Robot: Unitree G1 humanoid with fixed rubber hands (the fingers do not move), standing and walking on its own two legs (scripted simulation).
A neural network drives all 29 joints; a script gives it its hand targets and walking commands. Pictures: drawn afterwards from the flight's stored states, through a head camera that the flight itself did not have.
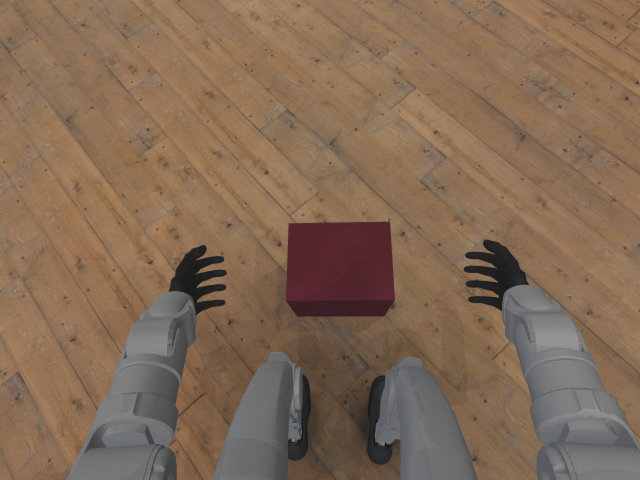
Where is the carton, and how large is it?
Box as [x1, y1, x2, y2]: [286, 222, 394, 316]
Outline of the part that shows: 289,223 286,301 297,316 384,315 394,300 389,222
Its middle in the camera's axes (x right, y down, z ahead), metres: +0.06 +0.09 +1.01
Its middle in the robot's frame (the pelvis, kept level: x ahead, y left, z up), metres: +0.47 +0.03 -0.56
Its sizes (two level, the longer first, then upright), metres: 0.244 0.189 0.236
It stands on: the floor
